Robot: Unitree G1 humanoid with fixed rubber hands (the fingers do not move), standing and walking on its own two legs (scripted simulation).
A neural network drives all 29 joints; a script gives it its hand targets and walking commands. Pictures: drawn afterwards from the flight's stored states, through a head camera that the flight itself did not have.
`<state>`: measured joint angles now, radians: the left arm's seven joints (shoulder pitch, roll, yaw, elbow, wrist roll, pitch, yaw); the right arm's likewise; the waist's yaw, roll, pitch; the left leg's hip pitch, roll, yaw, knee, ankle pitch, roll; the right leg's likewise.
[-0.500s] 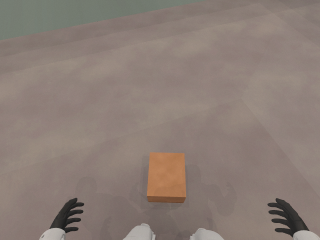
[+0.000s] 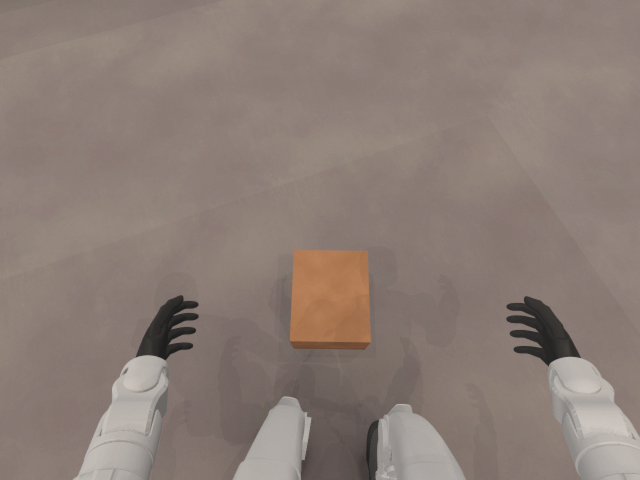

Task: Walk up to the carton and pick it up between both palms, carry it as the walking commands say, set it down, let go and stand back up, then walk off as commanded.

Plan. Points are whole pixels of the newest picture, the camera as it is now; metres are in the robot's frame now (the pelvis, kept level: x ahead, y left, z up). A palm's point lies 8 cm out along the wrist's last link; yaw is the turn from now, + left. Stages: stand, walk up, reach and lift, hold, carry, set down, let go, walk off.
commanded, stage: reach and lift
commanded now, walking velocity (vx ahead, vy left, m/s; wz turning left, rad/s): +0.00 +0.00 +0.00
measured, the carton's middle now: (330, 300) +0.47 +0.01 -0.65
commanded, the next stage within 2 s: none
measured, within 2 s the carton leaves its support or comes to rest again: neither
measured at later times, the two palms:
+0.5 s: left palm (204, 271) +0.39 +0.21 -0.14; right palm (491, 276) +0.38 -0.22 -0.14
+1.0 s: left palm (233, 227) +0.48 +0.19 -0.18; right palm (461, 233) +0.47 -0.20 -0.18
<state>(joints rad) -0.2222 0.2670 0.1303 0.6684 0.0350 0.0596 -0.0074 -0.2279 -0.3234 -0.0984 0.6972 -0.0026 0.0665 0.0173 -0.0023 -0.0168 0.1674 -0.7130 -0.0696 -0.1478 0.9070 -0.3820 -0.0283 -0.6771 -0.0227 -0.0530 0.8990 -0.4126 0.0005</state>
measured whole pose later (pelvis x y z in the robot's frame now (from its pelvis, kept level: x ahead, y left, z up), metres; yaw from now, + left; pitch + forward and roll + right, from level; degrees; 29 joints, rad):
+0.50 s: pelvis -0.05 +0.01 -0.03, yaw -1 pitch +28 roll -1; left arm -0.81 0.25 0.20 0.76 0.01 0.13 0.06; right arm -0.86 -0.32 -0.14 0.87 0.03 0.12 0.01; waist 0.00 0.01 0.17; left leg -1.17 -0.07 -0.13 0.98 -0.29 -0.03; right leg -1.14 -0.02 -0.04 0.98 -0.32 0.00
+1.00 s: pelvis -0.03 +0.01 -0.05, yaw -2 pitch +41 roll -2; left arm -1.11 0.22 0.32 0.81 0.00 0.09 0.07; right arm -1.14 -0.28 -0.28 0.89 0.03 0.12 -0.01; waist 0.00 0.01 0.11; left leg -1.42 -0.07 -0.13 1.00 -0.29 -0.04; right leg -1.39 -0.02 -0.04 0.99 -0.31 0.00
